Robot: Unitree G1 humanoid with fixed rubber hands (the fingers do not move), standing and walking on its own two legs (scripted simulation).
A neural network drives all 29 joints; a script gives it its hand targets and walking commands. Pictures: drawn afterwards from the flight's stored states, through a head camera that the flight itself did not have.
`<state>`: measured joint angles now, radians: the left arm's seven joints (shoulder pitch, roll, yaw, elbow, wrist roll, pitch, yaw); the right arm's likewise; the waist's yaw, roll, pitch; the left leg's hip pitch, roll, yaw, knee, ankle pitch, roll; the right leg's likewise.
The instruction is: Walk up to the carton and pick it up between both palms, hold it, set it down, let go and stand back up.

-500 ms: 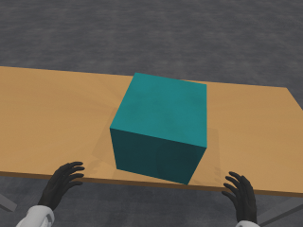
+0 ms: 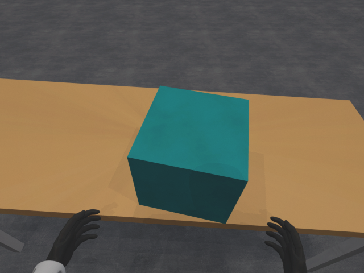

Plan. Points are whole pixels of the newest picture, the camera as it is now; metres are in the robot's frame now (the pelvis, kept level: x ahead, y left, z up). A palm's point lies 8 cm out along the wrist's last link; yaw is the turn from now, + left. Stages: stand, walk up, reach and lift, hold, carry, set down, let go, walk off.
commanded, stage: set down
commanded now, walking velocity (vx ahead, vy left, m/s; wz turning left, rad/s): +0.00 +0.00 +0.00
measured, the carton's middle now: (192, 153) +0.41 +0.00 -0.01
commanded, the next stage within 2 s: let go in 1.26 s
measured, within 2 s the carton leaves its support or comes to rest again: neither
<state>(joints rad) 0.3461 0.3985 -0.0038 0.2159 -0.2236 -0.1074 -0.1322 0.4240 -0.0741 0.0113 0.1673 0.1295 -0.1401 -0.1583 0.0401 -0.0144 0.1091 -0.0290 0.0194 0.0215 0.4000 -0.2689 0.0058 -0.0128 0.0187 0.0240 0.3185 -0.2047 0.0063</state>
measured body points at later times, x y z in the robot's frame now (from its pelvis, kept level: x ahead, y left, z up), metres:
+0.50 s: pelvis -0.01 -0.01 +0.00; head -0.01 +0.01 +0.45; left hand +0.17 +0.25 -0.04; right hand +0.17 -0.21 -0.03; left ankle -0.02 +0.11 -0.75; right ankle -0.01 -0.13 -0.75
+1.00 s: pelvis +0.00 -0.01 +0.00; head +0.01 +0.00 +0.45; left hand +0.16 +0.24 -0.07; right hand +0.16 -0.22 -0.07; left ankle -0.02 +0.11 -0.75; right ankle -0.01 -0.13 -0.75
